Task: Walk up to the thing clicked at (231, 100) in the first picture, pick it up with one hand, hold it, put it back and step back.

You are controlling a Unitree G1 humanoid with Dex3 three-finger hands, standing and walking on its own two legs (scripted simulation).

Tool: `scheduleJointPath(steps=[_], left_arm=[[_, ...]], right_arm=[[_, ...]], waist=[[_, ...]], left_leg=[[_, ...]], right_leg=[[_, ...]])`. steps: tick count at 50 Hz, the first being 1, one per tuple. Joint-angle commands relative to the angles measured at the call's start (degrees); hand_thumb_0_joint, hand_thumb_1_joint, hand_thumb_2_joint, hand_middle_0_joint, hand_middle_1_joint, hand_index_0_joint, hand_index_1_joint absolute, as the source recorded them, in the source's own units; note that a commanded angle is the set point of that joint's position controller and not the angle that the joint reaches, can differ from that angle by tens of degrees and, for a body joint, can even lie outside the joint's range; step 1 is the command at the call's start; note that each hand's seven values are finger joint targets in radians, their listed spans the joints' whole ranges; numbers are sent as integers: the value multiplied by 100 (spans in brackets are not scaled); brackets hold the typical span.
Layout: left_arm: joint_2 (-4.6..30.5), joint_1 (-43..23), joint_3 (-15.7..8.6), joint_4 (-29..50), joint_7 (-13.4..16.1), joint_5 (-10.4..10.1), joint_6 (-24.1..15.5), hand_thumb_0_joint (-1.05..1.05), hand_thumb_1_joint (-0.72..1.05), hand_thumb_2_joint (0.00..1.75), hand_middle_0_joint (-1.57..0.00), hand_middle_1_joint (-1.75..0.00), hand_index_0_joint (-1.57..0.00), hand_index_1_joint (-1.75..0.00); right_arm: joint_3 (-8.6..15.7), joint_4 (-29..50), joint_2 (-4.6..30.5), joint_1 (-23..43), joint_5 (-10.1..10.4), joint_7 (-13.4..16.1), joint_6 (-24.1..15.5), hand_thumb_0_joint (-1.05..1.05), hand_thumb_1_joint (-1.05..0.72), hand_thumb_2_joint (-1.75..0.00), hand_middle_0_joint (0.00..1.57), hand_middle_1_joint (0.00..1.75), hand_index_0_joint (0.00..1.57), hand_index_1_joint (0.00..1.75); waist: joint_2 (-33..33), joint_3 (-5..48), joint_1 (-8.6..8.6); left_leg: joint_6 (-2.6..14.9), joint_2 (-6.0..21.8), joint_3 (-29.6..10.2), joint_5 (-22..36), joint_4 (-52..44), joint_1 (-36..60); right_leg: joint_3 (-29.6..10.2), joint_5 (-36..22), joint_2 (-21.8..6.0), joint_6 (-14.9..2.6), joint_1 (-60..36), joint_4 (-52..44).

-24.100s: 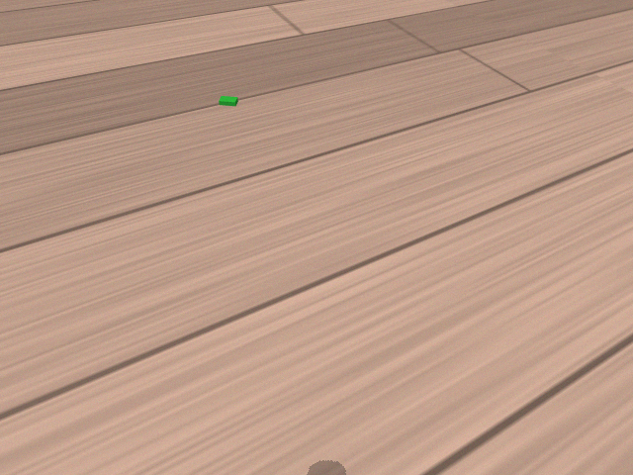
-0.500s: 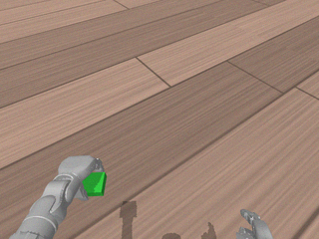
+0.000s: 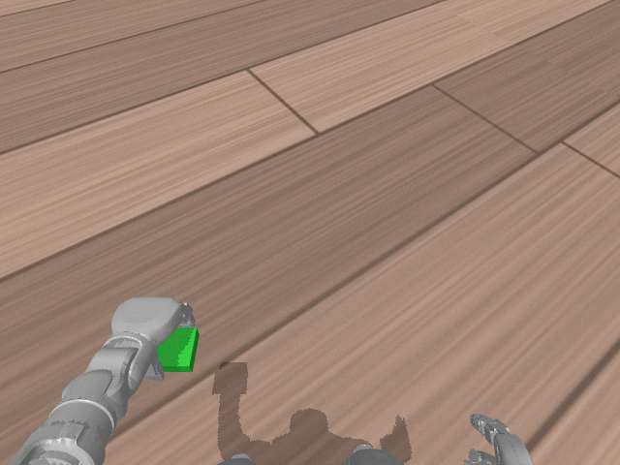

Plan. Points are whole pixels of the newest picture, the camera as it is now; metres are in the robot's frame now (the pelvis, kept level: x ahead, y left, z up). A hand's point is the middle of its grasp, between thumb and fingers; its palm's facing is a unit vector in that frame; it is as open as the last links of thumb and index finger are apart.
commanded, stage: crouch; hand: left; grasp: from above
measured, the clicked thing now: (162, 349) +0.31 +0.22 -0.13
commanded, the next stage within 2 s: lower in 1.74 s
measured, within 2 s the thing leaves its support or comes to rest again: neither
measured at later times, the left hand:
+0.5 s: hand (202, 351) +0.37 +0.20 -0.34, palm faces -0.46 +0.05 -0.89, open 8.9 cm
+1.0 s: hand (218, 354) +0.42 +0.20 -0.50, palm faces -0.47 +0.01 -0.88, open 8.9 cm
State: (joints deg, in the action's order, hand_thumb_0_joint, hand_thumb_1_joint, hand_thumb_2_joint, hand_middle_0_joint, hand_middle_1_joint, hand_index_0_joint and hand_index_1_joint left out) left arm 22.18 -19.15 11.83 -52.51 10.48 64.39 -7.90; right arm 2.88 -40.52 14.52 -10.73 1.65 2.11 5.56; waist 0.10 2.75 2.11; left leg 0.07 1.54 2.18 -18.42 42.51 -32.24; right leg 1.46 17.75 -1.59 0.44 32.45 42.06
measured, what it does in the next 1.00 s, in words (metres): lowers itself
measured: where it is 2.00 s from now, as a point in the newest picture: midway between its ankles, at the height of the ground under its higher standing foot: outside the picture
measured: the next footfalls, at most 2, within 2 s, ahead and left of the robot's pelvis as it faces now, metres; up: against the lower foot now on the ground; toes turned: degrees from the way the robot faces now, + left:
none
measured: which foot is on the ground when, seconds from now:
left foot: down 0.00-1.00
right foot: down 0.00-1.00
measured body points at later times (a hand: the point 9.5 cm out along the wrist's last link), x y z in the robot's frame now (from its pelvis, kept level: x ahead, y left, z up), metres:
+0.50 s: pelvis -0.05 +0.01 -0.20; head +0.12 +0.02 +0.22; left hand +0.39 +0.20 -0.29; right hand -0.03 -0.27 -0.33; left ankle +0.03 +0.12 -0.71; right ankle +0.03 -0.13 -0.71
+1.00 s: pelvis -0.05 +0.01 -0.33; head +0.19 +0.04 +0.05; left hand +0.44 +0.20 -0.45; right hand -0.01 -0.27 -0.44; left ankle +0.03 +0.12 -0.71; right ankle +0.03 -0.13 -0.71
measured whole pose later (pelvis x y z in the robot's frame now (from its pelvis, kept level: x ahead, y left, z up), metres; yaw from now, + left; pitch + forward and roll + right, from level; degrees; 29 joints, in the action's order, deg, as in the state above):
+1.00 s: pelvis -0.05 +0.01 -0.33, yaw -3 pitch +38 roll -5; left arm 31.2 -53.4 0.5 -77.7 21.3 70.9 -6.0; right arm 1.1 -41.6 13.4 -9.6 -6.2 -4.2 -3.6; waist 0.8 7.6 13.3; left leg 1.3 2.6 -2.7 -39.9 121.8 -120.6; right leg 3.0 38.2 -1.9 0.5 118.6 118.4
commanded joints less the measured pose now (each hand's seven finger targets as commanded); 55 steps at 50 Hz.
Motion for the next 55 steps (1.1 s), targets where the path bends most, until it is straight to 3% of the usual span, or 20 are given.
scheduleJointPath(steps=[1,4,9,13,16,17,20,22,24,26,27,28,29,32,34,37,40,42,44,55], left_arm=[[832,-2705,-439,442,900,254,-44,0,82,46,-118,-31,-119,-31],[995,-3022,-545,-41,1202,435,81,0,78,46,-118,-28,-117,-29],[1145,-3558,-701,-609,1448,371,329,0,77,49,-118,-26,-116,-28],[1237,-3719,-791,-605,1409,279,454,0,78,54,-121,-26,-118,-29],[1234,-3881,-821,-768,1346,262,519,0,75,52,-117,-28,-115,-30],[1428,-3983,-929,-717,1341,270,528,0,74,52,-117,-27,-115,-29],[1508,-4315,-953,-787,1292,295,502,0,74,52,-117,-27,-115,-29],[1476,-4345,-990,-1095,1283,312,485,0,74,51,-116,-27,-115,-28],[1697,-4603,-1079,-970,1293,311,394,0,74,50,-115,-29,-114,-30],[1488,-4902,-972,-1059,1293,328,314,0,75,51,-116,-29,-115,-30],[1666,-5053,-1049,-1039,1312,374,273,0,75,52,-115,-30,-115,-31],[1819,-5019,-1120,-1122,1342,395,242,0,76,52,-115,-30,-115,-31],[1707,-5088,-1078,-1180,1360,443,222,0,77,52,-114,-31,-115,-31],[1851,-5407,-1125,-1017,1429,531,155,0,78,51,-115,-32,-116,-31],[1952,-5100,-1238,-1327,1473,591,189,0,78,50,-114,-32,-116,-31],[1863,-5493,-1187,-1324,1504,603,223,0,77,51,-115,-30,-115,-30],[1961,-5408,-1262,-1381,1483,599,260,0,76,49,-115,-29,-115,-29],[1903,-5572,-1216,-1331,1438,577,238,0,76,51,-115,-30,-115,-30],[2118,-5527,-1352,-1429,1426,590,234,0,75,52,-115,-29,-115,-30],[2283,-5920,-1340,-1816,1361,661,20,0,68,52,-109,-33,-109,-33]], right_arm=[[383,350,875,-397,-149,-48,-212,0,-89,-90,20,30,20,30],[419,365,929,-592,-199,-56,-280,0,-89,-90,20,30,20,30],[454,276,978,-741,-316,15,-459,0,-89,-90,20,30,20,30],[489,266,993,-823,-360,39,-577,0,-89,-90,20,30,20,30],[488,232,980,-861,-400,46,-644,0,-89,-90,20,30,20,30],[474,240,986,-871,-405,52,-656,0,-89,-90,20,30,20,30],[443,177,1013,-876,-453,42,-707,0,-89,-90,20,30,20,30],[407,127,1012,-892,-485,31,-747,0,-89,-90,20,30,20,30],[392,138,1010,-888,-512,-12,-788,0,-89,-90,20,30,20,30],[343,53,1008,-977,-545,-65,-847,0,-89,-90,20,30,20,30],[340,25,1036,-981,-557,-85,-870,0,-89,-90,20,30,20,30],[326,42,1045,-982,-565,-114,-893,0,-89,-90,20,30,20,30],[303,-21,1075,-1052,-586,-140,-907,0,-89,-90,20,30,20,30],[303,-55,1093,-1088,-637,-233,-957,0,-89,-90,20,30,20,30],[273,-54,1098,-1145,-676,-313,-966,0,-89,-90,20,30,20,30],[283,-76,1111,-1162,-719,-385,-980,0,-89,-90,20,30,20,30],[282,-59,1109,-1173,-736,-446,-963,0,-89,-90,20,30,20,30],[261,-41,1102,-1226,-768,-503,-964,0,-90,-90,20,30,20,30],[258,-60,1131,-1279,-784,-522,-953,0,-90,-90,20,30,20,30],[174,-39,1195,-1262,-840,-699,-929,0,-90,-90,20,30,20,30]], waist=[[303,2032,327],[392,2466,340],[482,3053,429],[606,3675,476],[558,3676,562],[614,3834,570],[756,3774,704],[650,3833,793],[763,4082,763],[719,4015,1000],[800,4162,962],[831,4240,956],[967,4275,999],[1225,4758,1005],[1339,4628,971],[1471,4749,1108],[1496,4923,1051],[1538,4889,1174],[1463,4890,1159],[1549,4503,1316]], left_leg=[[-28,-208,-114,768,917,-54],[15,-217,-134,447,1542,-809],[68,-174,-244,-2,2437,-1943],[79,-174,-256,-202,3138,-2718],[65,-169,-325,-694,3430,-3262],[59,-170,-335,-746,3532,-3384],[52,-157,-403,-1197,3870,-3840],[55,-161,-459,-1265,4152,-4093],[75,-187,-398,-1310,4446,-4379],[94,-181,-455,-1395,4729,-4708],[101,-186,-443,-1426,4872,-4779],[85,-183,-465,-1435,4953,-4776],[74,-177,-468,-1317,5080,-4834],[55,-166,-476,-1048,5445,-4759],[31,-161,-483,-799,5609,-4807],[32,-139,-517,-766,5852,-4889],[52,-147,-464,-529,6127,-4971],[68,-136,-414,-329,6354,-5069],[89,-145,-384,-246,6544,-5303],[98,-126,-367,-696,7047,-6042]], right_leg=[[-88,-664,222,-175,1108,600],[-78,-386,218,-190,1660,1240],[5,-1,268,-243,2625,2238],[11,164,239,-262,3191,2949],[48,575,217,-276,3711,3334],[54,649,216,-285,3813,3480],[83,1030,202,-301,4442,3869],[118,1116,200,-305,4787,4168],[117,1196,215,-314,4910,4389],[162,1239,188,-303,5299,4615],[152,1264,193,-303,5411,4722],[179,1313,192,-306,5531,4833],[188,1193,175,-310,5685,4974],[236,985,184,-319,5962,5314],[253,843,145,-315,6116,5532],[312,786,137,-313,6389,5763],[316,604,155,-310,6434,5991],[308,411,166,-282,6420,6091],[291,247,156,-254,6358,6203],[405,585,235,-283,6924,6767]])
